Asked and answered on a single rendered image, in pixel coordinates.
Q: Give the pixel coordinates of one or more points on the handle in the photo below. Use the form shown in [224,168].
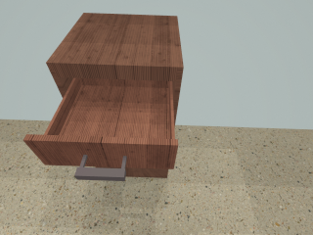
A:
[100,173]

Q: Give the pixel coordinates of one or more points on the drawer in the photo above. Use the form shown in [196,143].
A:
[107,119]

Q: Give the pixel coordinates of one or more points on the cabinet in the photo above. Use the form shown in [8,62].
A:
[121,46]

